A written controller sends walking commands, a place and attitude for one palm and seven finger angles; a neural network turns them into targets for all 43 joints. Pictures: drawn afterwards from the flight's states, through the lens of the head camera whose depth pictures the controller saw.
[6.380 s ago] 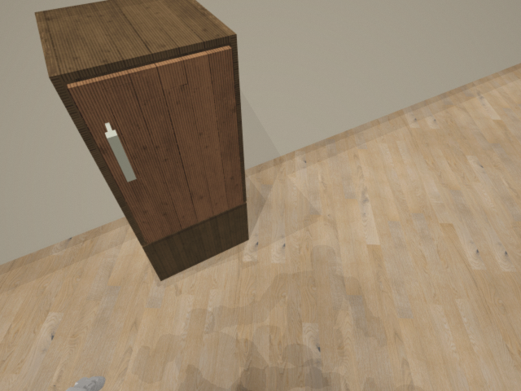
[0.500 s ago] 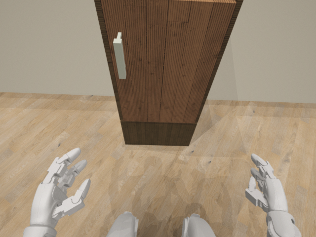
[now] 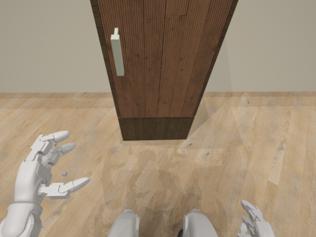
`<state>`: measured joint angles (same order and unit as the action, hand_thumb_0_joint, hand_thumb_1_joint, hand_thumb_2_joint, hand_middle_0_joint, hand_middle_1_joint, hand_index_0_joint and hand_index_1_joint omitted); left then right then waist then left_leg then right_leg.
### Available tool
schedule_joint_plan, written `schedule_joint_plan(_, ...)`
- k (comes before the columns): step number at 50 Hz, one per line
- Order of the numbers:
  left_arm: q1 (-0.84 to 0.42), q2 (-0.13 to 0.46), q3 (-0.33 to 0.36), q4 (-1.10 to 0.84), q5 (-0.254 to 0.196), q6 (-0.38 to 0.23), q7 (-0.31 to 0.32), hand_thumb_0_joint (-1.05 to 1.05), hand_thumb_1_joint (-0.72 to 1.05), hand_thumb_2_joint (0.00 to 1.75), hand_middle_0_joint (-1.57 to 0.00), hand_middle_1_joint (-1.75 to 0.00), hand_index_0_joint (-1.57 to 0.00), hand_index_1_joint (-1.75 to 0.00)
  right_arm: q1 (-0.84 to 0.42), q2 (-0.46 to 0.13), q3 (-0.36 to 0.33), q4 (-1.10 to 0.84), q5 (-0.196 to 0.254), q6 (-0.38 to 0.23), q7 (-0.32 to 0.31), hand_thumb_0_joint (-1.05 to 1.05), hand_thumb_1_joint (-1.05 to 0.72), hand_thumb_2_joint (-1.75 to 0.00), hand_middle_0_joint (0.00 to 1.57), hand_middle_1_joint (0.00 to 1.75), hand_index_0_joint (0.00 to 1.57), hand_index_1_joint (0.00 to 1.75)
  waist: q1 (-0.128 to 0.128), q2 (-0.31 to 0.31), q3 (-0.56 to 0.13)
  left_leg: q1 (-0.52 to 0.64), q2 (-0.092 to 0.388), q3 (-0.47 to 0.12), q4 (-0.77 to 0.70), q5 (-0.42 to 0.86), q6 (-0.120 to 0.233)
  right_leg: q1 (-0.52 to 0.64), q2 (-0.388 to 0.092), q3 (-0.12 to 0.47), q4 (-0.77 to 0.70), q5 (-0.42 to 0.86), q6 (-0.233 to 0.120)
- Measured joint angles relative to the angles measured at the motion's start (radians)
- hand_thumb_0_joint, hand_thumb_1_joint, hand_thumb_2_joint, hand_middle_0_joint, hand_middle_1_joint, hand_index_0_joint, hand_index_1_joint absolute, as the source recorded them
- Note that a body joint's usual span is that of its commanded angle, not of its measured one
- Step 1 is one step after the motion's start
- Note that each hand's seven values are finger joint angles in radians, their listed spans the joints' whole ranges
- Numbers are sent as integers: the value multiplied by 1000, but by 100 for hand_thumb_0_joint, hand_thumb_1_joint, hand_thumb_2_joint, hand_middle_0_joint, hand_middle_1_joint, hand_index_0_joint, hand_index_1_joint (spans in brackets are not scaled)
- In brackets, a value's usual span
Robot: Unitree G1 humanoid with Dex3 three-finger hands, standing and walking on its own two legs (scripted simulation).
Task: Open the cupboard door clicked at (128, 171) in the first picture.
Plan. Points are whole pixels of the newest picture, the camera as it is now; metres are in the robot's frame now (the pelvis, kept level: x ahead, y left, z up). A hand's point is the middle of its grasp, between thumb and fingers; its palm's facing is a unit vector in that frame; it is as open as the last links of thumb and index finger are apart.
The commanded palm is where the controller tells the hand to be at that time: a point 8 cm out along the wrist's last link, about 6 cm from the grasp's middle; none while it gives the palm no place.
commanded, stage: raise the hand with hooked fingers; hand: left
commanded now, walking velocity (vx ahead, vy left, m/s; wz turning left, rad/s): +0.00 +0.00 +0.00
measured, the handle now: (118, 52) +0.64 +0.17 +0.06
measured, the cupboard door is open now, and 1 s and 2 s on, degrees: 0 0 0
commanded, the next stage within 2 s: move the hooked fingers beside the handle in 1.16 s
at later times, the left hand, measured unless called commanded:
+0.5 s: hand (53, 152) +0.29 +0.26 +0.05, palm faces +0.10 -0.99 -0.05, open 13.9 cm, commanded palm +0.27 +0.31 +0.06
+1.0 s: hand (55, 140) +0.32 +0.26 +0.06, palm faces +0.10 -0.99 -0.05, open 14.0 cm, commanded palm +0.28 +0.31 +0.07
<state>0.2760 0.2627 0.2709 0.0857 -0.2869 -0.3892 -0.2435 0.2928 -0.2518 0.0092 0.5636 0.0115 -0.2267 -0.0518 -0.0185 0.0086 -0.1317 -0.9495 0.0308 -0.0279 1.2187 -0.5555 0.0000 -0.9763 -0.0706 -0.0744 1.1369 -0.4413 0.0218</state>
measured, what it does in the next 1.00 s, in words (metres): stands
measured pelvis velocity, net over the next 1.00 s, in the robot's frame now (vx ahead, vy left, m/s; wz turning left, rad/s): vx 0.02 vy -0.01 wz -0.01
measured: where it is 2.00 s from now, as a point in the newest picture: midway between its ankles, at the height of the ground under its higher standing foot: outside the picture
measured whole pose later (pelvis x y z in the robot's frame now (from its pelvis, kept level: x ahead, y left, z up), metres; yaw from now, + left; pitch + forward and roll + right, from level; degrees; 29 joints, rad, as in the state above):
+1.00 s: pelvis +0.02 -0.01 +0.02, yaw -1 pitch +17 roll -2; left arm 0.01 0.36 0.44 0.39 -0.34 -0.38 -0.41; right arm 0.27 -0.27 0.01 0.54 0.02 -0.16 -0.05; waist -0.03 0.00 -0.12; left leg -0.87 0.05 -0.03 1.12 -0.55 -0.02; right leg -0.91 -0.05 -0.08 1.06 -0.44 0.01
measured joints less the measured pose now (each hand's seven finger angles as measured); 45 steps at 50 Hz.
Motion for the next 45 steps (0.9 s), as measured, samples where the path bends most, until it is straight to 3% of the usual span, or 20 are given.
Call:
schedule_joint_plan(5,-18,10,0,13,1,-2,-18,0,-11,47,-27,-96,-28,-95,-21,-25,-17,-16,4,-1,-5,1,-91,-90,20,30,21,30,-1,-9,5,14,-1,2,-7,-3,3,14,0,1,-9,-1,3)
schedule_joint_plan(12,-59,27,33,50,-10,2,-31,-1,-28,40,-28,-106,-29,-106,-54,-11,-5,-46,2,8,-4,1,-91,-90,20,30,21,30,6,-13,5,36,1,-6,-31,-1,-1,40,3,-7,-34,-1,2)
schedule_joint_plan(21,-147,62,86,146,-33,26,-106,-1,-45,33,-30,-117,-30,-116,-67,9,28,-41,3,19,-4,1,-91,-90,20,30,21,30,22,-4,6,49,7,-18,-47,-5,-9,57,9,-20,-51,-7,-4)
schedule_joint_plan(36,-274,119,168,285,-59,38,-179,-2,-50,31,-30,-120,-30,-120,-35,-15,15,-10,9,41,-6,1,-91,-90,20,30,21,30,6,0,14,65,15,-8,-74,-2,-15,62,18,-11,-68,-6,-9)
schedule_joint_plan(45,-263,108,167,295,-57,21,-179,-2,-50,31,-30,-120,-30,-120,-16,-23,2,-18,10,56,1,1,-91,-90,20,30,21,30,-7,-5,12,79,18,2,-94,6,-15,69,21,-2,-82,2,-9)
